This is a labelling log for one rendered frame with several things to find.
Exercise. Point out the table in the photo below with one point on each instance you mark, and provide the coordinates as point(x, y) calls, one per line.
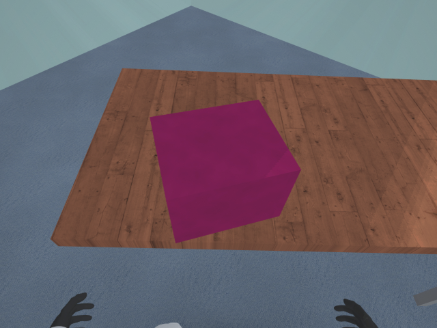
point(366, 147)

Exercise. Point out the robot right hand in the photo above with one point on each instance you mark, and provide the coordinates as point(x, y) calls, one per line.
point(360, 318)

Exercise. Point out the carton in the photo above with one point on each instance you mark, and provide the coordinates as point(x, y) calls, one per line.
point(222, 167)

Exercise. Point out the robot left hand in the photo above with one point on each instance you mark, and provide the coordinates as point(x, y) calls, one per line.
point(65, 318)

